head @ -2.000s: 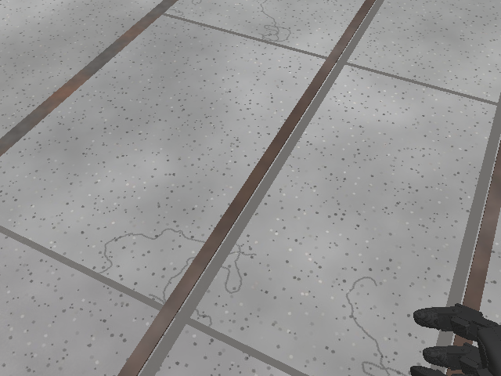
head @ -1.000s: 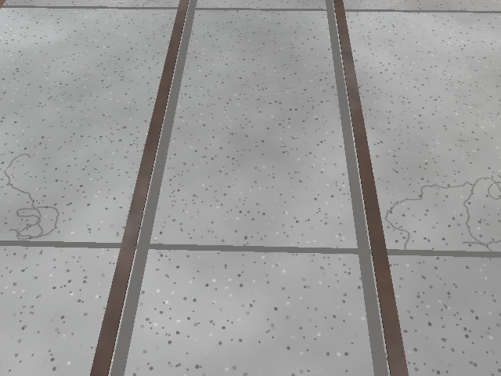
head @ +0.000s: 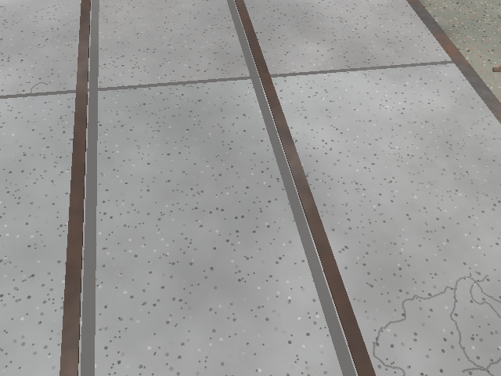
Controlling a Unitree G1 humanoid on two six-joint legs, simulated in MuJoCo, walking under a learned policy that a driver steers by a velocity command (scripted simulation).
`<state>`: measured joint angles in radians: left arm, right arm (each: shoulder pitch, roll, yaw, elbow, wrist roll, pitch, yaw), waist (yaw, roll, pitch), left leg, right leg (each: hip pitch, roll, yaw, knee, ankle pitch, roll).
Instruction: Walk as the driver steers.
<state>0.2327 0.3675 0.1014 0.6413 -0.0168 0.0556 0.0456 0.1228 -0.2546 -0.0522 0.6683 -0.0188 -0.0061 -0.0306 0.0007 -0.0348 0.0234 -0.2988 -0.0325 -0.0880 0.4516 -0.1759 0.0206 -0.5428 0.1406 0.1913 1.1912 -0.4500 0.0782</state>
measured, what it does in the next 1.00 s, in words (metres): steps on the spot, turning left: right foot, then left foot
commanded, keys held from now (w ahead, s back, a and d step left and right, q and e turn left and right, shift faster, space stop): shift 0.12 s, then q+shift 0.46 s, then shift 0.10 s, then w+shift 0.08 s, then w+e+shift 0.24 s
